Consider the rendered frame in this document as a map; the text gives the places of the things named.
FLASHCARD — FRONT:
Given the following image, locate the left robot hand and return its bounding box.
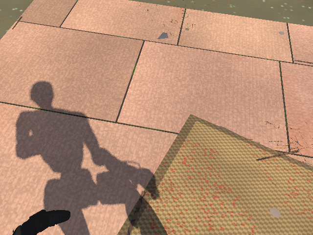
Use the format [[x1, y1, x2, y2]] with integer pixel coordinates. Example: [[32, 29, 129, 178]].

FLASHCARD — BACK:
[[13, 210, 70, 235]]

